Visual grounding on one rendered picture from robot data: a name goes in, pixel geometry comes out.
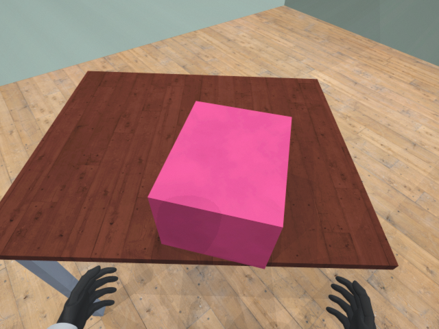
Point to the robot right hand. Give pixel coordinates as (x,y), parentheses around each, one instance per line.
(359,313)

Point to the table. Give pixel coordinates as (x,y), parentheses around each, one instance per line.
(82,195)

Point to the carton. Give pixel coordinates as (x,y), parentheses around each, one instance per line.
(221,191)

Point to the robot left hand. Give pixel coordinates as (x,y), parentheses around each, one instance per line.
(80,305)

